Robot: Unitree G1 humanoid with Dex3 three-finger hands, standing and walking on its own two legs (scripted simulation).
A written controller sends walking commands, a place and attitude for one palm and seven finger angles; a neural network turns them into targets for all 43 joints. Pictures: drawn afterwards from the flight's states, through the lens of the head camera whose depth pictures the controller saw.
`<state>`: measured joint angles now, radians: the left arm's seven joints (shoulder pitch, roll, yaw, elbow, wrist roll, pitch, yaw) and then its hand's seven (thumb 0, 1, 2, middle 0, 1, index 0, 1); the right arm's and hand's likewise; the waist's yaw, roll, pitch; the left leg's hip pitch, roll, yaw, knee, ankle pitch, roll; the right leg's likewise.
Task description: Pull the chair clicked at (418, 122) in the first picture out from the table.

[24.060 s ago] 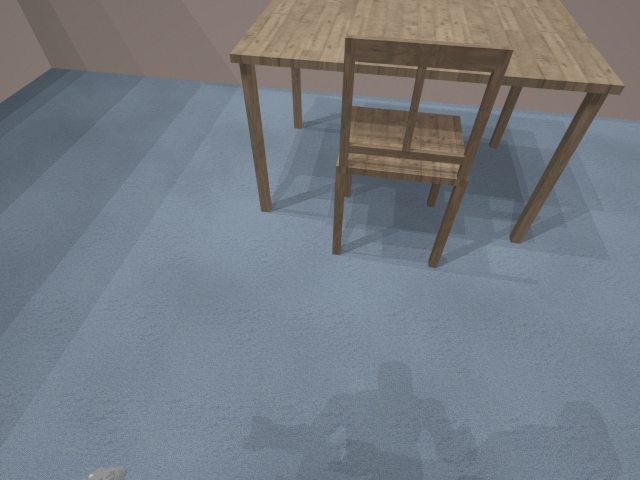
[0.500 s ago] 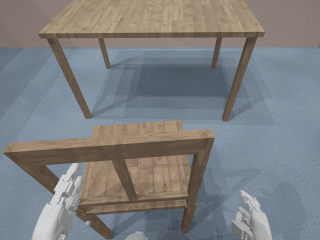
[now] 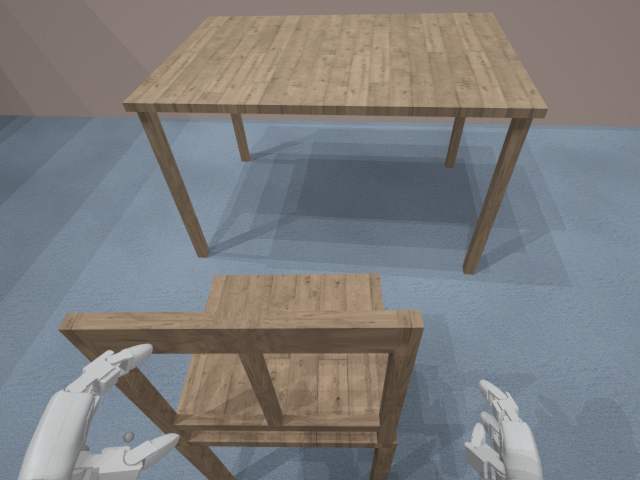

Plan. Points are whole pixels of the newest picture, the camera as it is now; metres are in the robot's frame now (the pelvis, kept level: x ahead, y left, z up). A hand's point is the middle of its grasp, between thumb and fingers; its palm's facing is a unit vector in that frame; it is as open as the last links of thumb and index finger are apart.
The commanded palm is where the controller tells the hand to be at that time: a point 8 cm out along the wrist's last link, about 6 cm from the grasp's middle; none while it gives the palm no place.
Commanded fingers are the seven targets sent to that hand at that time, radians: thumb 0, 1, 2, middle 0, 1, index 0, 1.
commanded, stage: draw the hand back to the body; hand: left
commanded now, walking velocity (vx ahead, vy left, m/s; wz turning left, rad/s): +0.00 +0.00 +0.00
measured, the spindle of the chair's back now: (264, 388) +0.26 +0.13 -0.09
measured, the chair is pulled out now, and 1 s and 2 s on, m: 0.62 0.61 0.61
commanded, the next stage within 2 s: step back with the hand held close in 0.62 s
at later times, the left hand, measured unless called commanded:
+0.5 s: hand (91, 331) +0.20 +0.25 +0.16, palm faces +0.41 -0.80 -0.43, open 7.5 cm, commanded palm +0.15 +0.29 +0.19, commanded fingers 0.00 0.90 0.90 -0.20 -0.30 -0.20 -0.30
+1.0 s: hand (63, 332) +0.20 +0.27 +0.17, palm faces +0.33 -0.78 -0.53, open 7.4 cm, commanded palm +0.14 +0.31 +0.19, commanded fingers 0.00 0.90 0.90 -0.20 -0.30 -0.20 -0.30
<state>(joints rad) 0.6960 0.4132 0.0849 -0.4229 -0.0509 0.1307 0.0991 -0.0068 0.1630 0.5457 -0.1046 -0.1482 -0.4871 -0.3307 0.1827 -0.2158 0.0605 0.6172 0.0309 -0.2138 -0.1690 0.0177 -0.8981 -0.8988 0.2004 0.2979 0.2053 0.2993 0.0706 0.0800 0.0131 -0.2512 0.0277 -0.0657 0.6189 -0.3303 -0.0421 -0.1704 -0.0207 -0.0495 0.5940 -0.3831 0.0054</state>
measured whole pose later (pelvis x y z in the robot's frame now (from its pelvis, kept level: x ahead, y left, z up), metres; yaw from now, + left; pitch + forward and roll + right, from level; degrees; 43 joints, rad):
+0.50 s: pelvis +0.01 +0.00 +0.01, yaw -2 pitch -4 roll +0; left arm 0.49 0.33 0.32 -0.40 -0.06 -0.02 0.11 0.01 0.86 0.89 -0.20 -0.30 -0.22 -0.30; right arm 0.16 -0.24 0.01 0.64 0.02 -0.12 -0.11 0.02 -0.90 -0.90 0.20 0.30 0.21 0.30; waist 0.06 0.08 0.02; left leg -0.13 0.04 -0.04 0.46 -0.27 -0.05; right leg -0.07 -0.01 -0.03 0.46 -0.32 0.00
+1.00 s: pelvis -0.02 +0.02 +0.01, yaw -2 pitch +0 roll +0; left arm 0.56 0.39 0.40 -0.46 -0.06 -0.11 0.11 0.01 0.89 0.90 -0.21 -0.30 -0.21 -0.30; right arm 0.13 -0.22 -0.01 0.59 0.02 -0.04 -0.09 0.02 -0.90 -0.90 0.20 0.30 0.21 0.30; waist 0.01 0.06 0.05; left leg -0.24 0.02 -0.01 0.46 -0.22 -0.01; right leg -0.18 -0.04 0.00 0.44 -0.26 0.04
